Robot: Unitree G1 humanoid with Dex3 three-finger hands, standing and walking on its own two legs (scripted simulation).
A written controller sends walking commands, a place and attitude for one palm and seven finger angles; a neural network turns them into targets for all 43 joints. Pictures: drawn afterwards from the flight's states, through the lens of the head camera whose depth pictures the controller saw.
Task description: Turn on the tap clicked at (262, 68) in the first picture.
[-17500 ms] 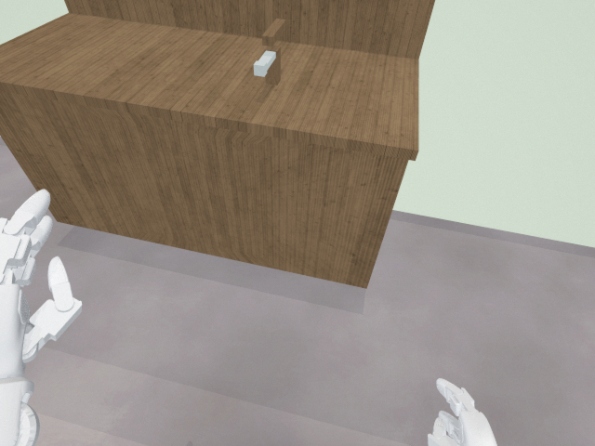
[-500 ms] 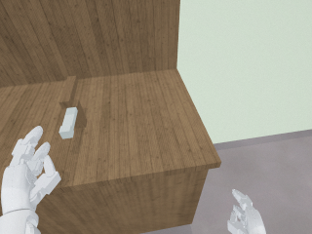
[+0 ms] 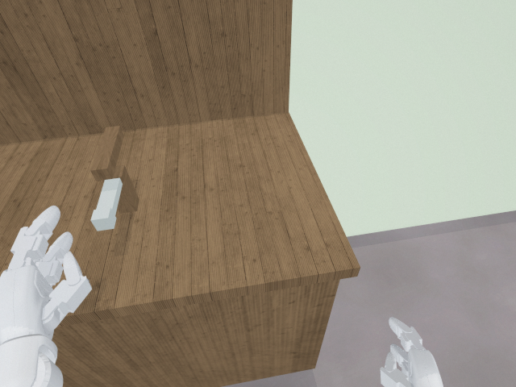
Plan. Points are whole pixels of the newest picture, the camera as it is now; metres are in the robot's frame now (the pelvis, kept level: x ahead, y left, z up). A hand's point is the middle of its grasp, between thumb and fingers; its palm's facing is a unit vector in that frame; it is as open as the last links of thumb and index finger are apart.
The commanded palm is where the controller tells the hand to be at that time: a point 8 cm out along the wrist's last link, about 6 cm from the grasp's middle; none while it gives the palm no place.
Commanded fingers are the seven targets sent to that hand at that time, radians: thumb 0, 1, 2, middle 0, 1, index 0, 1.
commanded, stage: reach beside the lever's end, fingers flat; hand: left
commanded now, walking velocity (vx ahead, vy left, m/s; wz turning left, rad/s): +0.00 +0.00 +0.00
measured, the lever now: (104, 219) +0.34 +0.31 +0.09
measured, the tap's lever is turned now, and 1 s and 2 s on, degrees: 0 0 0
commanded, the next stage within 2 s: push the lever round in 1.90 s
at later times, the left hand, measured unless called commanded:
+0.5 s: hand (81, 261) +0.23 +0.28 +0.13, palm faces +0.49 -0.87 -0.11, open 7.5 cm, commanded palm +0.18 +0.32 +0.12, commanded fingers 0.00 0.90 0.90 -0.18 -0.25 -0.18 -0.25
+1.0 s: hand (84, 245) +0.27 +0.30 +0.11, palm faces +0.50 -0.86 -0.10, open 7.7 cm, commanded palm +0.23 +0.35 +0.10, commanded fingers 0.00 0.90 0.90 -0.16 -0.19 -0.16 -0.19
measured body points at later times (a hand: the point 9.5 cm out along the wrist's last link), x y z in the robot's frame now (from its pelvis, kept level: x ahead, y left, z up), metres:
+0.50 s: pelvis -0.01 +0.01 +0.00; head -0.01 -0.01 +0.45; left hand +0.20 +0.32 +0.13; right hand +0.18 -0.22 -0.08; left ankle +0.03 +0.15 -0.72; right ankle -0.02 -0.09 -0.72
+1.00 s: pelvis +0.00 +0.02 +0.00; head +0.00 +0.01 +0.45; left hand +0.24 +0.34 +0.12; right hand +0.17 -0.21 -0.09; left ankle +0.03 +0.15 -0.72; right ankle -0.02 -0.09 -0.72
